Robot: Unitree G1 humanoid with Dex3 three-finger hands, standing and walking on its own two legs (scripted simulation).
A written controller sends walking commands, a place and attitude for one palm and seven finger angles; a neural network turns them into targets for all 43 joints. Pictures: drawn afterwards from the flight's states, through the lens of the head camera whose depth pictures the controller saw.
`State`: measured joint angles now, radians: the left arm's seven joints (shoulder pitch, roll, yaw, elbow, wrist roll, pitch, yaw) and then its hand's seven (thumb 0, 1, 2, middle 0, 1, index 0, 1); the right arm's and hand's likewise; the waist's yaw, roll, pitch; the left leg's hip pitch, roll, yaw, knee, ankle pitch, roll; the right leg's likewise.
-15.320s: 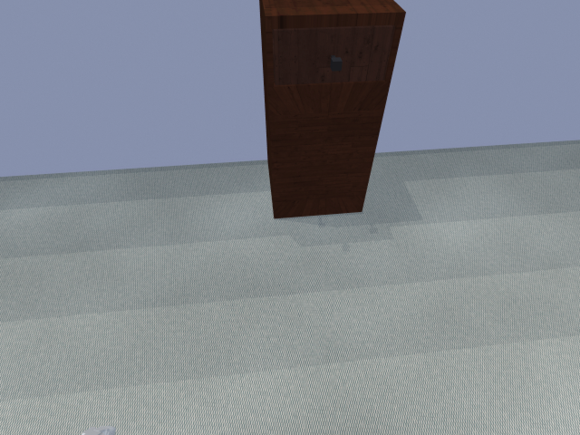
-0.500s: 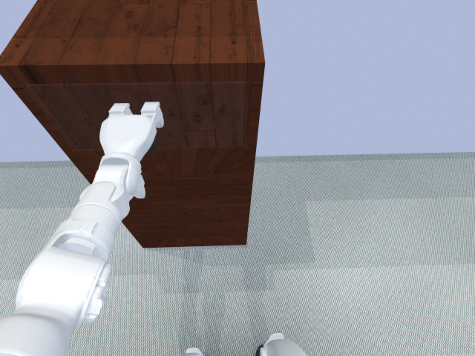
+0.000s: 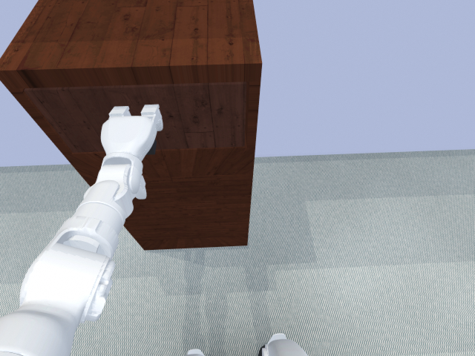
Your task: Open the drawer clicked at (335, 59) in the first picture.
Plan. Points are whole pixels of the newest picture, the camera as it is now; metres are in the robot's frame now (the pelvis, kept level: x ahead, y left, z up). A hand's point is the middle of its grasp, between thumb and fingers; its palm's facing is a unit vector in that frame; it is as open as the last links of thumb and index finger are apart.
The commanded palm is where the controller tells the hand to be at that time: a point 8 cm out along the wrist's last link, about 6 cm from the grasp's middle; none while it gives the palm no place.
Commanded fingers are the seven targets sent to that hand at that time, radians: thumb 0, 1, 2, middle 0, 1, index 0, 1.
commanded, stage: close the thumb around the handle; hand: left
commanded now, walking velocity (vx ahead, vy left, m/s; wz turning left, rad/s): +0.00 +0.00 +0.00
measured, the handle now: (147, 136) +0.52 +0.15 +0.03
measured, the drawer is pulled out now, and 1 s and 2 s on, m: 0.00 0.01 0.14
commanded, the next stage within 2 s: pull the drawer open in 0.62 s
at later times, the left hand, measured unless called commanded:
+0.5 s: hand (142, 158) +0.48 +0.17 +0.01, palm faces -0.03 -0.03 -1.00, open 6.5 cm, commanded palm +0.46 +0.18 +0.07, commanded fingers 0.00 0.90 0.90 -0.40 -1.35 -0.40 -1.35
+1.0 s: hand (142, 161) +0.47 +0.16 +0.01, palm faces -0.03 -0.05 -1.00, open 6.2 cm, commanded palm +0.42 +0.19 +0.07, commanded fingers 0.00 0.90 0.90 -0.40 -1.35 -0.40 -1.35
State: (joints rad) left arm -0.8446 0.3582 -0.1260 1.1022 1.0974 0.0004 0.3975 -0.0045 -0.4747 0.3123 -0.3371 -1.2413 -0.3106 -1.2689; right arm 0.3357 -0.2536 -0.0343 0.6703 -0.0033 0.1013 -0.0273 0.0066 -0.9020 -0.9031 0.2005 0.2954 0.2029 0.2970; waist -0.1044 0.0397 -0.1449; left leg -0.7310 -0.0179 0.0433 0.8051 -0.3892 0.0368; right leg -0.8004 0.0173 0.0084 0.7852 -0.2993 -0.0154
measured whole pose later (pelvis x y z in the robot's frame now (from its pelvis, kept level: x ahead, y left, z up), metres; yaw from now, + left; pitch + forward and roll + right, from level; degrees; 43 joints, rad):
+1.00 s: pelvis +0.03 -0.01 +0.01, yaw -1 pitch +17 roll +0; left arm -0.64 0.33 -0.07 0.94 1.10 -0.03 0.41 0.01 0.59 0.78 -0.41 -1.35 -0.41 -1.35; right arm 0.30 -0.25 -0.06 0.67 -0.01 0.13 -0.02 0.01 -0.90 -0.90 0.20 0.30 0.20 0.30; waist -0.08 0.04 -0.15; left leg -0.64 0.00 0.06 0.74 -0.41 0.03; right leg -0.73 0.04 0.03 0.74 -0.32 -0.02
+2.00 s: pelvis +0.03 -0.01 +0.02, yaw -1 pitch +9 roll +1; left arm -0.07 0.28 -0.18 0.37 1.10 0.03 0.40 0.02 0.58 0.80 -0.41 -1.35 -0.41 -1.35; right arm 0.16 -0.23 -0.04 0.64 0.00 0.11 -0.01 0.01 -0.90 -0.90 0.20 0.30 0.20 0.30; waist 0.03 0.04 -0.11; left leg -0.43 -0.01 0.06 0.66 -0.39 0.02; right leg -0.53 0.03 0.03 0.70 -0.33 -0.03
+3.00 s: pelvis +0.02 -0.02 +0.01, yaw -2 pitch +7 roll +2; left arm 0.41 0.32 -0.16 -0.02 1.10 -0.04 0.44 0.04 0.58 0.78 -0.41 -1.35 -0.42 -1.34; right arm 0.09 -0.21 -0.01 0.60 -0.03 0.08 0.02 0.01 -0.90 -0.90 0.20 0.30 0.20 0.30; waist 0.06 0.04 -0.09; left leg -0.42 0.00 0.07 0.72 -0.42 0.00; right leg -0.54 0.05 0.04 0.77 -0.35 -0.05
